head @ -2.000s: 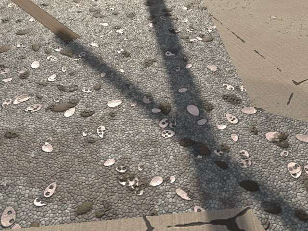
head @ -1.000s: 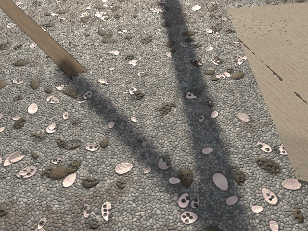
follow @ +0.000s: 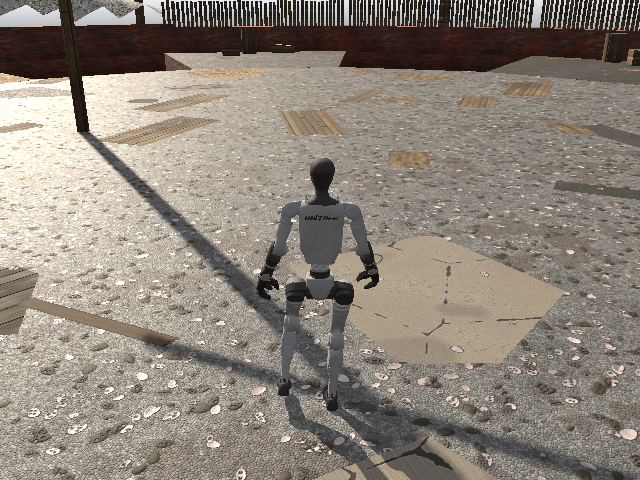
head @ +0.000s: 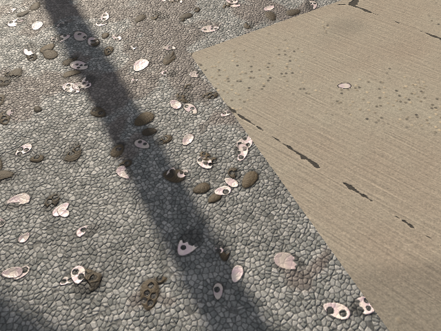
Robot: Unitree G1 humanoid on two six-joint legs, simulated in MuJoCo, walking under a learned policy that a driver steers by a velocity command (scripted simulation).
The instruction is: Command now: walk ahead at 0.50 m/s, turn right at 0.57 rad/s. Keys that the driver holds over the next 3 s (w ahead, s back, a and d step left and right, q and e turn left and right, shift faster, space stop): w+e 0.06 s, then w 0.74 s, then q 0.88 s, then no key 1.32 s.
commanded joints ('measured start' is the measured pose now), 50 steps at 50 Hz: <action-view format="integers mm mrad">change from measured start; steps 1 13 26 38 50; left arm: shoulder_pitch -25 67 -92 -258 -175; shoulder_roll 170 152 56 91 110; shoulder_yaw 45 36 -7 3 16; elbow -75 1 -74 -125 -8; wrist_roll -4 -5 9 -4 37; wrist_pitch -18 7 -17 -46 -54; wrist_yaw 23 34 21 -20 9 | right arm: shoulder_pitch -8 -55 138 243 223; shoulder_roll -67 -115 -113 -173 -55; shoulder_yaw -18 -36 -31 -45 -28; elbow -65 -86 12 98 45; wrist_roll -9 8 16 36 23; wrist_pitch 7 -33 -8 45 100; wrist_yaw -6 26 17 -2 -24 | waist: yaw -27 -27 -48 -51 -80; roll -54 -143 48 65 -133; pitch -56 -73 -36 -33 -93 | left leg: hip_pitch -41 224 446 615 62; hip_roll -5 -98 112 145 -14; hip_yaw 17 56 -140 -46 -1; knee -157 -621 -917 -754 8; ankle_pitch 138 253 300 559 14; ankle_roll -43 80 269 184 -28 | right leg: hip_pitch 16 191 -431 -221 10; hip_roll -244 -268 -234 -142 -382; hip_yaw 235 285 15 -49 -20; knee -164 83 527 103 -141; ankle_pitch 285 367 -22 83 636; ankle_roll -182 -63 116 49 -121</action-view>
